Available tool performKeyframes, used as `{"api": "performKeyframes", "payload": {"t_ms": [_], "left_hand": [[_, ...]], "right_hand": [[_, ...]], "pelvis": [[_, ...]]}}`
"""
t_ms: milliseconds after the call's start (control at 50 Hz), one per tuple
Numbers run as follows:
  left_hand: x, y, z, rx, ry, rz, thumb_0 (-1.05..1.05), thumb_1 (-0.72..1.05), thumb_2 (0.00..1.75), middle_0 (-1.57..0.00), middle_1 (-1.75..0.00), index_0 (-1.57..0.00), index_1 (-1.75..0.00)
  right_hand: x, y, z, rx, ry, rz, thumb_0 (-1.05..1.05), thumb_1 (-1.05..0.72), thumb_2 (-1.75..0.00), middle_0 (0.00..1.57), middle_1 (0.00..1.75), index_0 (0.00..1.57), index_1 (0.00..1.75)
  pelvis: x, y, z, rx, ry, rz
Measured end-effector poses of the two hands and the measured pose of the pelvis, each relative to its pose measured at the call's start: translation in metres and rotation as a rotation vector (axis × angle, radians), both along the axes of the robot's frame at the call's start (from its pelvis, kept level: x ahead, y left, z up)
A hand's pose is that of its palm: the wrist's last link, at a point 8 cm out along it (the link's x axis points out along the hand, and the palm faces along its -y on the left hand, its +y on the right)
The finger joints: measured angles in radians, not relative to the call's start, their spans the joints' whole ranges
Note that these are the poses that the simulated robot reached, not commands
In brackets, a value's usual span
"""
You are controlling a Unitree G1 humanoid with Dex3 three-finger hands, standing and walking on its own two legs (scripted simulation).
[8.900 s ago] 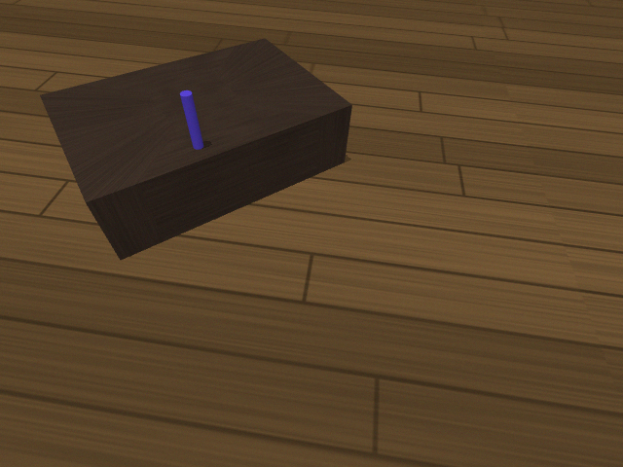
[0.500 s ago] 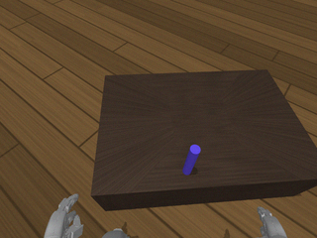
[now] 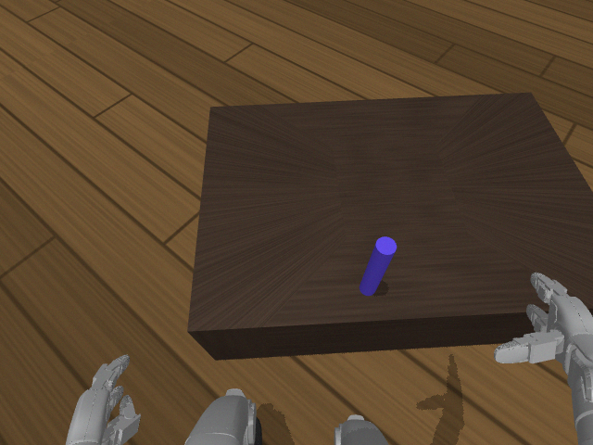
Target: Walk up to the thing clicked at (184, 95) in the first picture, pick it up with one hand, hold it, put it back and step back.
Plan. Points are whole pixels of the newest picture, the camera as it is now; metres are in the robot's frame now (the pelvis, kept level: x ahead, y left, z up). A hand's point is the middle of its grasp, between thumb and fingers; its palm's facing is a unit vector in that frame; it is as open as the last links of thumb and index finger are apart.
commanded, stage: go down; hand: right
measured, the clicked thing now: (375, 269) +0.47 -0.15 -0.27
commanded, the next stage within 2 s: approach in 1.48 s
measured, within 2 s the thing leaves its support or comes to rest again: neither
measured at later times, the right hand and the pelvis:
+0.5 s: hand (531, 293) +0.34 -0.33 -0.04, palm faces +0.08 +0.99 -0.15, open 17.7 cm; pelvis -0.01 -0.01 -0.01, yaw +1 degrees
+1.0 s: hand (535, 268) +0.38 -0.34 -0.03, palm faces +0.08 +0.99 -0.11, open 17.5 cm; pelvis +0.00 -0.01 -0.02, yaw +1 degrees
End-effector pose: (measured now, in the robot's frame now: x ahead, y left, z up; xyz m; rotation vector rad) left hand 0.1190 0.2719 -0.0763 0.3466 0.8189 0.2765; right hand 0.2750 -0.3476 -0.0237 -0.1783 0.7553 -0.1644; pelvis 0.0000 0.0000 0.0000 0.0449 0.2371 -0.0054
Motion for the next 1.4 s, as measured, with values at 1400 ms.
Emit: {"api": "performKeyframes", "payload": {"t_ms": [1400], "left_hand": [[-0.076,-0.002,-0.030,-0.006,0.348,-0.002,0.01,0.91,0.91,-0.20,-0.30,-0.20,-0.30]], "right_hand": [[0.092,-0.049,0.008,0.094,-0.329,0.068,-0.01,0.54,-0.06,0.06,0.05,0.05,0.05]], "pelvis": [[-0.009,-0.009,-0.022,0.009,0.146,0.026]]}}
